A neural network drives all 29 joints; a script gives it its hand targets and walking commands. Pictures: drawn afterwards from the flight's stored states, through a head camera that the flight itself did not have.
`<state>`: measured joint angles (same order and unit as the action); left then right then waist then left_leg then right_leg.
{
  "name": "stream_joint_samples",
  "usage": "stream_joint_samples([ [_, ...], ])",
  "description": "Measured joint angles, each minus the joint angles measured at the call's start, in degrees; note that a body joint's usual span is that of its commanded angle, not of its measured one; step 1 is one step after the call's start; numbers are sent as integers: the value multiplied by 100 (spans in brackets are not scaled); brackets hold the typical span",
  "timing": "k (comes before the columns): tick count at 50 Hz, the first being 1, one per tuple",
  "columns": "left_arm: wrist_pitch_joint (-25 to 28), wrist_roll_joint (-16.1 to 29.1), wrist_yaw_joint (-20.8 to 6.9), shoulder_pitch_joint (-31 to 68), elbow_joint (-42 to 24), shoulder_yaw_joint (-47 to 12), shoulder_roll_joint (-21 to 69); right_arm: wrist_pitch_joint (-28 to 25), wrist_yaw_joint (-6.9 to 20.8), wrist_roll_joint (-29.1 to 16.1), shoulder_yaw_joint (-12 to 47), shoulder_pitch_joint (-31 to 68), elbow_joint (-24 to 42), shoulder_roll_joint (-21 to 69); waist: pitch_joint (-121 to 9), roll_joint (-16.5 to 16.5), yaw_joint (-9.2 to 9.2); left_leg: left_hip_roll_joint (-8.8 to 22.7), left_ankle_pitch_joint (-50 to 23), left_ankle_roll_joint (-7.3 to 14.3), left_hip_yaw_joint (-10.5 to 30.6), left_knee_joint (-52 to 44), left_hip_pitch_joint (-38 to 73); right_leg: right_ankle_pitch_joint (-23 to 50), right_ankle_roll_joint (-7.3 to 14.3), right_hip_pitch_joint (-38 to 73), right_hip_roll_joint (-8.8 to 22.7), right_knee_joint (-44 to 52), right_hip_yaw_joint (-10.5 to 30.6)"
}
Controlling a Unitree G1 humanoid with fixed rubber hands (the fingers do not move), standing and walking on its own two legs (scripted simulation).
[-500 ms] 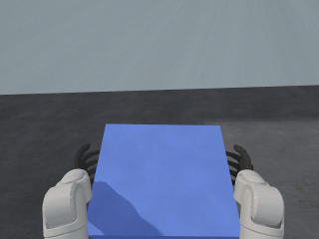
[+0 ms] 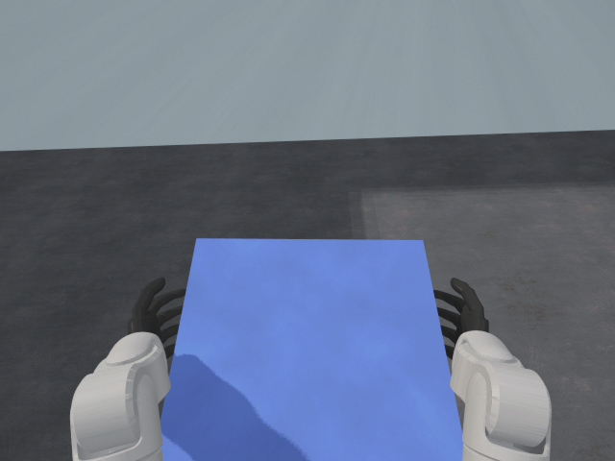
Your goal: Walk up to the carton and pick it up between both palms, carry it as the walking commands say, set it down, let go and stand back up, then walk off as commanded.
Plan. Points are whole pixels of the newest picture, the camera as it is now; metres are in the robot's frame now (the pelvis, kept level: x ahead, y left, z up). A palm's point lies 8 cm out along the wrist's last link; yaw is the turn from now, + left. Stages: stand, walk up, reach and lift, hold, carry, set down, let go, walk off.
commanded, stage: carry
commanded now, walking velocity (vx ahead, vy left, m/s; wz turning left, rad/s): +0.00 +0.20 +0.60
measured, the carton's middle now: (309, 355) +0.25 +0.00 +0.03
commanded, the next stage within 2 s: none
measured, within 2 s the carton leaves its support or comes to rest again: neither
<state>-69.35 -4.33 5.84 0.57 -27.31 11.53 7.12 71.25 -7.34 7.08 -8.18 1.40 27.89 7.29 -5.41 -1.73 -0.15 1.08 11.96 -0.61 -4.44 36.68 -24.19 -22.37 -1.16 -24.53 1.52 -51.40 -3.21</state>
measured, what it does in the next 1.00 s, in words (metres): walks backwards, turning left: right foot, then left foot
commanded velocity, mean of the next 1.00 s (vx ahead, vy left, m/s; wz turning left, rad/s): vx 0.00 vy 0.20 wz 0.60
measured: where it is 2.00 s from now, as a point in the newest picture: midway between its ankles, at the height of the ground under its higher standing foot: outside the picture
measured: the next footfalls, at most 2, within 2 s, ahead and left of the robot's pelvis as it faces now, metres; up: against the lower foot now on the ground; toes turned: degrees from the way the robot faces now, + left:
right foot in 0.02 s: +0.04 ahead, -0.09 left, +0.00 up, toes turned -5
left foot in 0.42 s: -0.23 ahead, +0.06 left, +0.00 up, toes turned +13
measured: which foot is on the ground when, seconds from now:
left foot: down 0.00-0.04, up 0.06-0.40, down 0.42-0.64, up 0.66-0.90, down 0.92-1.00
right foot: up 0.00-0.00, down 0.02-0.42, up 0.44-0.60, down 0.62-0.94, up 0.96-1.00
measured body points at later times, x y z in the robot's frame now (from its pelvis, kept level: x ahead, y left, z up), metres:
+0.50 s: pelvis -0.23 -0.06 +0.02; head -0.24 -0.07 +0.47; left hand -0.02 +0.17 +0.11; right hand +0.05 -0.20 +0.10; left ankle -0.27 +0.05 -0.71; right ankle -0.10 -0.11 -0.67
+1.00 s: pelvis -0.40 -0.05 +0.00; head -0.41 -0.06 +0.45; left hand -0.28 +0.23 +0.08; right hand -0.09 -0.08 +0.09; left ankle -0.43 +0.05 -0.71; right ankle -0.25 -0.14 -0.69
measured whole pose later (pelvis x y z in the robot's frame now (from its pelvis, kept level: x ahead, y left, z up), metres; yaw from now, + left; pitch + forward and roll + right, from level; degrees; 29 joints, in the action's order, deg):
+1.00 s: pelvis -0.40 -0.05 +0.00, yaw +31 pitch +2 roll +2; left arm -68.2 -4.8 6.4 0.6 -30.3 11.0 7.3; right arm 68.9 -6.9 5.6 -9.1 3.2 27.8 7.2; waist -3.8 1.9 1.1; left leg -2.8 17.6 2.5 -3.2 39.8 -24.1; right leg -23.0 -4.7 -35.2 12.8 -51.5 -8.0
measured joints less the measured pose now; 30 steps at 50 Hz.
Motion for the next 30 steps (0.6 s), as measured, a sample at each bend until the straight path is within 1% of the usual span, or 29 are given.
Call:
stream_joint_samples([
  [1,7,10,-14,34,-7,23,-11,-14,-2,19,34,30,10,-12,-88,-29,-61,29,-31,-24,-3,138,-235,-283,79,341,10,802,-5],
  [2,95,9,-1,85,106,19,34,-40,15,28,-5,88,-46,-61,-70,-234,-109,120,179,-16,145,331,-441,-298,270,269,-130,919,-102],
  [3,132,2,24,112,201,-31,31,-36,26,22,-61,104,-88,-78,-53,-330,-112,45,749,-25,373,675,-670,-78,431,123,-172,881,-188],
  [4,133,-8,31,114,266,-56,21,-1,10,9,-112,118,-118,-56,-34,-346,-88,-90,1146,-43,551,1222,-915,173,534,16,-147,886,-255],
  [5,129,-15,22,89,304,-49,16,43,-15,7,-154,135,-146,-6,-14,-333,-49,-212,1289,-52,649,1851,-1135,388,597,-45,-103,950,-311],
  [6,124,-21,7,48,311,-31,16,76,-33,8,-141,143,-171,6,6,-307,-14,-294,1274,-70,671,2465,-1305,569,633,-77,-58,1051,-355],
  [8,123,-21,4,-24,287,13,19,75,-43,7,-79,161,-250,-4,43,-235,52,-357,1111,-134,609,3465,-1448,857,672,-96,13,1293,-417],
  [10,124,-11,21,-6,275,54,18,36,-54,-15,-66,215,-325,-9,66,-142,98,-336,993,-220,492,4007,-1339,1103,710,-115,96,1518,-490],
  [11,135,-7,21,21,268,75,17,14,-60,-24,-64,251,-339,-9,61,-94,121,-310,955,-246,440,4091,-1213,1221,728,-136,142,1620,-539],
  [13,171,-9,9,99,264,106,15,-27,-65,-30,-77,333,-344,-6,30,-13,164,-244,971,-257,369,3858,-838,1439,739,-178,217,1828,-657],
  [15,184,-22,3,183,246,96,13,-52,-66,-51,-116,384,-305,-10,-40,62,191,-172,1179,-195,282,3165,-359,1665,752,-230,288,2059,-801],
  [17,204,-55,-6,203,226,47,13,-85,-58,-82,-140,365,-264,-28,-131,147,197,-169,1640,-35,159,2042,249,1951,726,-247,355,2379,-940],
  [18,205,-84,-17,198,239,26,12,-103,-52,-85,-140,336,-276,-34,-174,190,195,-189,1814,66,70,1320,608,2122,655,-218,372,2615,-1009],
  [19,184,-108,-24,201,249,14,12,-112,-41,-77,-143,309,-287,-31,-201,234,188,-222,1901,171,-49,549,985,2302,536,-177,382,2875,-1084],
  [20,154,-131,-36,200,223,8,12,-109,-29,-68,-139,292,-273,-25,-199,266,185,-270,1889,287,-180,-278,1378,2424,327,-158,397,3085,-1173],
  [21,134,-141,-49,194,159,3,2,-99,-20,-59,-131,295,-225,-12,-176,249,206,-327,1668,412,-193,-1033,1686,2250,65,-248,413,3073,-1272],
  [22,127,-122,-71,184,107,26,-40,-131,-31,-47,-83,279,-200,18,-108,341,246,-434,1004,436,-107,-1336,1660,1649,-188,-445,523,2733,-1241],
  [23,116,-95,-88,149,59,44,-57,-125,-50,-40,-15,240,-148,9,-38,377,287,-481,532,405,-20,-1312,1514,1005,-412,-709,581,1970,-1045],
  [24,100,-73,-87,90,13,51,-45,-109,-54,-37,27,178,-101,0,16,377,301,-499,358,352,50,-1189,1363,597,-525,-991,575,962,-770],
  [25,74,-54,-64,37,-30,48,-5,-80,-47,-45,22,117,-53,-3,66,352,288,-503,310,299,125,-1053,1225,405,-538,-1191,521,32,-520],
  [26,56,-52,-37,-7,-57,26,35,-55,-27,-57,-15,72,-20,-2,104,315,258,-504,304,254,204,-922,1089,326,-506,-1268,452,-623,-346],
  [27,58,-49,-15,-55,-67,-22,29,-34,-16,-69,-42,46,-7,1,121,272,221,-506,309,220,276,-787,943,298,-468,-1221,395,-933,-255],
  [28,49,-39,13,-63,-69,-46,19,-16,-15,-84,-67,59,-20,2,140,224,183,-511,319,203,345,-627,786,288,-437,-1045,353,-881,-232],
  [29,27,-35,29,-46,-101,-43,13,-12,-10,-92,-70,87,-21,2,147,187,145,-531,335,196,403,-443,604,251,-401,-794,319,-563,-228],
  [30,18,-23,31,-29,-168,-24,15,-25,-8,-98,-54,103,23,0,139,158,105,-564,362,191,452,-229,393,212,-355,-485,281,-34,-219],
])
